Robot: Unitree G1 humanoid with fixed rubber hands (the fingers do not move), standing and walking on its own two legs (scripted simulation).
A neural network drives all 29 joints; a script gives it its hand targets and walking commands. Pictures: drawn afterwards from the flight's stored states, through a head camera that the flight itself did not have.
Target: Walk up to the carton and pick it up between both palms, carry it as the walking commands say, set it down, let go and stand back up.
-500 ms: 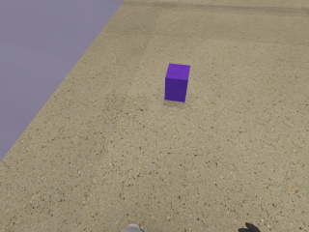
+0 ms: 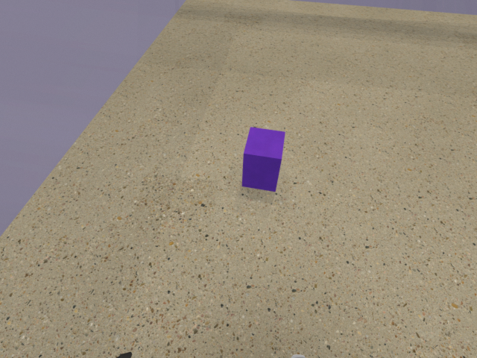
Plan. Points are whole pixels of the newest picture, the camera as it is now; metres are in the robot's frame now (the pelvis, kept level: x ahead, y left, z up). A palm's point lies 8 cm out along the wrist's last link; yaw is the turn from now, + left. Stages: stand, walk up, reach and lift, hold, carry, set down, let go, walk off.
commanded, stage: walk up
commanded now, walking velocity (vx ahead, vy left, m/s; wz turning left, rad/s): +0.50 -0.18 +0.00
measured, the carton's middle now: (263, 159) +1.17 -0.12 -0.65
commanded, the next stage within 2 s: none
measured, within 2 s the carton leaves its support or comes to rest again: neither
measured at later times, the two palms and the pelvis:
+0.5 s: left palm (116, 351) +0.18 +0.24 -0.12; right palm (363, 257) +0.38 -0.27 -0.15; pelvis +0.25 -0.03 -0.01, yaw +1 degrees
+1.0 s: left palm (172, 170) +0.61 +0.20 -0.13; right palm (366, 219) +0.47 -0.30 -0.14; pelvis +0.50 -0.04 -0.01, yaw +1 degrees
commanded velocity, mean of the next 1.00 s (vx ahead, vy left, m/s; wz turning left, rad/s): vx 0.49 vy -0.07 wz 0.00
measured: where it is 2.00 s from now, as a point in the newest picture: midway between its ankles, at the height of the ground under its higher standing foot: (248, 256)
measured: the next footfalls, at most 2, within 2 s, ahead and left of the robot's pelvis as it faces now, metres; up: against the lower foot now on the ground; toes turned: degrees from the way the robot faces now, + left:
right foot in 0.08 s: +0.17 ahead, -0.15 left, +0.00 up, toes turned -3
left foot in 0.56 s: +0.46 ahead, +0.12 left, +0.00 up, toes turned +3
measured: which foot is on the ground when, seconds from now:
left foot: down 0.00-0.08, up 0.10-0.54, down 0.56-1.00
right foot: up 0.00-0.06, down 0.08-0.58, up 0.60-1.00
